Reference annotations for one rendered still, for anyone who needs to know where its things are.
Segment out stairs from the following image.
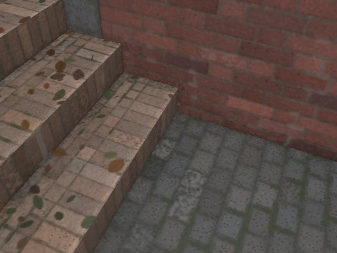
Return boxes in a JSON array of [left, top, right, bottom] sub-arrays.
[[0, 0, 179, 253]]

